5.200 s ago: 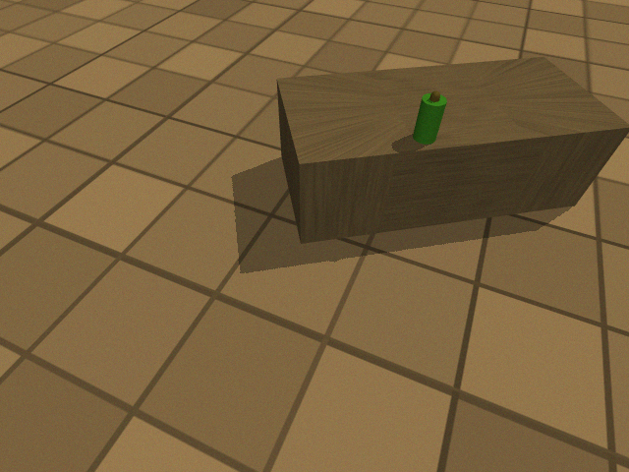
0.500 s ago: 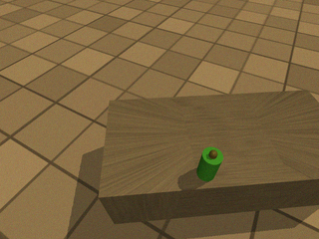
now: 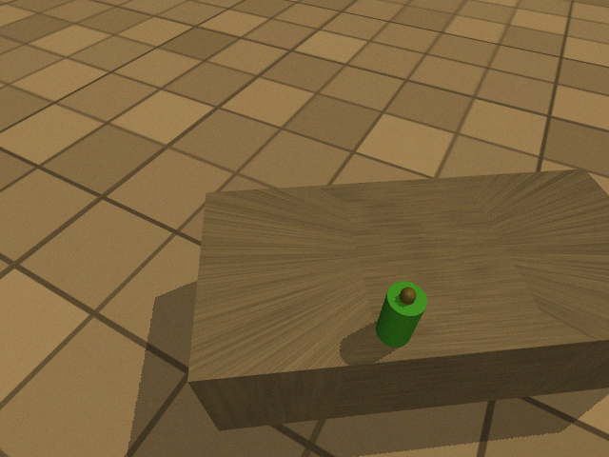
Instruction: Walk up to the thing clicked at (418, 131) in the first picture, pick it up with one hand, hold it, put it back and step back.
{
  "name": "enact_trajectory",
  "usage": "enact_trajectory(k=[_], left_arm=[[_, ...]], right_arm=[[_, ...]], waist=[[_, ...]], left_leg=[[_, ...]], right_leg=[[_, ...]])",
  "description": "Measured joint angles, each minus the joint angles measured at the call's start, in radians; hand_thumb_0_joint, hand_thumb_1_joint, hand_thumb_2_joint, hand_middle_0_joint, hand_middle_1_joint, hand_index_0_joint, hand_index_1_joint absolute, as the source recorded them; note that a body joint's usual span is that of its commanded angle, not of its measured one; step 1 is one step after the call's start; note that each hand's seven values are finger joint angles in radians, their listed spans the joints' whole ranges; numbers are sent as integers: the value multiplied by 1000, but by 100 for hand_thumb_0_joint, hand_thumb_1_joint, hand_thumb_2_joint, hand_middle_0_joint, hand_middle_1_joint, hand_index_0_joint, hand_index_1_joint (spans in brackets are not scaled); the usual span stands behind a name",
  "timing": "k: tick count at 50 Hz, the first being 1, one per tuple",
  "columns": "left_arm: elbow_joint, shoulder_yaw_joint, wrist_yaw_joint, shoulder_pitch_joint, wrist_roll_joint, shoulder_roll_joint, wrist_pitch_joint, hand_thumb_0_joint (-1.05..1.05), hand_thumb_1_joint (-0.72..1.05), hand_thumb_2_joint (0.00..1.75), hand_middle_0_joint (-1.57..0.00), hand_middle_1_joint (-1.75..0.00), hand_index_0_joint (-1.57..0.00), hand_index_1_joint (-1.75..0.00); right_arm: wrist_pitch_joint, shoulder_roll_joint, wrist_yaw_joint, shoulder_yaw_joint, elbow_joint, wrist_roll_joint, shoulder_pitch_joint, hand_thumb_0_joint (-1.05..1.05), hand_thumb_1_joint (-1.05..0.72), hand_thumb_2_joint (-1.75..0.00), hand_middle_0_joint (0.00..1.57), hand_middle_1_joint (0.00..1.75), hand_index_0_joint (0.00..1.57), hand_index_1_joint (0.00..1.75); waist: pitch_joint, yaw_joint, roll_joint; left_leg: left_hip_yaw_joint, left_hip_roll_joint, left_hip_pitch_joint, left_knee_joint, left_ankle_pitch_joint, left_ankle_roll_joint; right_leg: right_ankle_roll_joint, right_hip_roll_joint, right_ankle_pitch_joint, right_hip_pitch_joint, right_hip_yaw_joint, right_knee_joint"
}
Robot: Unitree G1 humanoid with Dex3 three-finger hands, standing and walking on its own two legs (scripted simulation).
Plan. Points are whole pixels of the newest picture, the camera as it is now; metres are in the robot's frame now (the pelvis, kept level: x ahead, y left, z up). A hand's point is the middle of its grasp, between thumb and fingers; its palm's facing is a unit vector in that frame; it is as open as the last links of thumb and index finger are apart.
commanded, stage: walk up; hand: right
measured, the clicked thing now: (400, 312) +0.45 -0.21 -0.27
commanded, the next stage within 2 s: stand in 0.02 s
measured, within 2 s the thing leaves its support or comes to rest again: neither
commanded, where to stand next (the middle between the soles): +0.06 +0.01 m, yaw +2 degrees
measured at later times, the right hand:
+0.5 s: hand out of the picture +0.08 -0.26 -0.15, palm faces -0.01 +0.94 -0.33, open 7.4 cm
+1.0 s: hand out of the picture +0.06 -0.27 -0.15, palm faces -0.04 +0.94 -0.33, open 7.4 cm
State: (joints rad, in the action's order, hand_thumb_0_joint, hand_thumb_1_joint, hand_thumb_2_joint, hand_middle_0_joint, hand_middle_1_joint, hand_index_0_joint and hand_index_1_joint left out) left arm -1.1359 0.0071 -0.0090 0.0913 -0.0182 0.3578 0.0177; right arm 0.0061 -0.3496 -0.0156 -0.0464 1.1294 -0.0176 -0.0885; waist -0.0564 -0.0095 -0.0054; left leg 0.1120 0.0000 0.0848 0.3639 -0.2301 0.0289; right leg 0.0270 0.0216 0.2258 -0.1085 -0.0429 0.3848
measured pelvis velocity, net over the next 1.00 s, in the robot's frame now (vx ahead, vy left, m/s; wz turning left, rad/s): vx -0.02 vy -0.02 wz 0.04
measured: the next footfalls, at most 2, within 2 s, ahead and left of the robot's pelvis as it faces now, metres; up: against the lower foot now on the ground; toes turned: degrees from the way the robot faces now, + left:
none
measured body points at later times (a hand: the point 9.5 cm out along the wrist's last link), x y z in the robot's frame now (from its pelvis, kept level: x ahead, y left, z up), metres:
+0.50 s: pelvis -0.02 -0.01 +0.01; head -0.02 -0.01 +0.45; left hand +0.06 +0.29 -0.13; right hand +0.08 -0.31 -0.12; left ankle -0.02 +0.10 -0.75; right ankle -0.01 -0.14 -0.75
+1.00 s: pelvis -0.02 -0.02 +0.00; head -0.01 -0.02 +0.45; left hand +0.04 +0.28 -0.13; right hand +0.06 -0.32 -0.13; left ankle -0.02 +0.10 -0.75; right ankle -0.01 -0.14 -0.75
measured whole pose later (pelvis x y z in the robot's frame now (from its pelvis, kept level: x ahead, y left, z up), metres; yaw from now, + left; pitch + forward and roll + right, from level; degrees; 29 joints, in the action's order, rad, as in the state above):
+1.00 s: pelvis -0.02 -0.02 +0.00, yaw +2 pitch -2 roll +0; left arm -1.13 0.02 0.00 0.13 -0.01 0.35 0.01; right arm -0.01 -0.34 -0.01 -0.01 1.16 -0.02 -0.11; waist -0.05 -0.01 -0.01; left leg 0.07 0.02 0.10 0.30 -0.15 0.00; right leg 0.00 0.01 0.16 -0.10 0.00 0.30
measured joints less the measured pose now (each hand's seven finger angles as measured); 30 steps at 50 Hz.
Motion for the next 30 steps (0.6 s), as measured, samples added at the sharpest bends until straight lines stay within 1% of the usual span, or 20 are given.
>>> enact_trajectory(k=[7, 15, 30], left_arm=[[4, 3, 2, -14, 10, -1, -9, 0, 90, 90, -20, -30, -20, -30], [7, 7, 6, -18, 7, -10, -8, 0, 90, 90, -20, -30, -20, -30], [-2, 4, 11, 17, 3, -6, -8, 0, 90, 90, -20, -30, -20, -30]], right_arm=[[-6, 10, 7, 16, 4, 10, 22, 0, -90, -90, 20, 30, 21, 30], [-10, 18, 9, 26, 12, 10, 38, 0, -90, -90, 20, 30, 21, 30], [-12, 12, 3, 27, 30, 3, 7, 0, -90, -90, 20, 30, 21, 30]], waist=[[-7, -7, -8], [-6, -6, -8], [9, -2, 0]], left_leg=[[-10, -1, -10, -41, 28, -5], [-20, 3, -17, -70, 55, -11], [-37, 11, 0, -79, 82, -19]], right_leg=[[-1, 0, -24, 14, 11, -42], [-7, -5, -53, 30, 21, -82], [-17, -12, -78, 22, 38, -100]])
